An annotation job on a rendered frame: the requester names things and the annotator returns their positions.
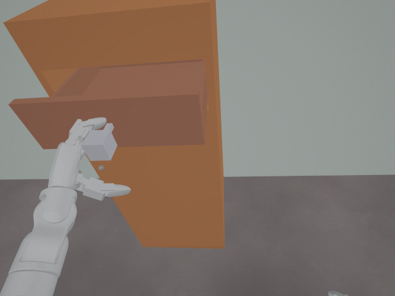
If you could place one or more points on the handle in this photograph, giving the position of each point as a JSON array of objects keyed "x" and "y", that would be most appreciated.
[{"x": 100, "y": 144}]

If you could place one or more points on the robot left forearm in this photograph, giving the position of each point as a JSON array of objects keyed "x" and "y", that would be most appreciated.
[{"x": 40, "y": 258}]

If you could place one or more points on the cabinet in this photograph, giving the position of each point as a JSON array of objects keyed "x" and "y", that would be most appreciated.
[{"x": 177, "y": 192}]

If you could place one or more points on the robot left hand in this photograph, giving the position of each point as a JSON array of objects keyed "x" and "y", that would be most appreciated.
[{"x": 65, "y": 167}]

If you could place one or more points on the drawer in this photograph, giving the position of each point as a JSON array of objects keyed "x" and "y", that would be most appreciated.
[{"x": 152, "y": 104}]

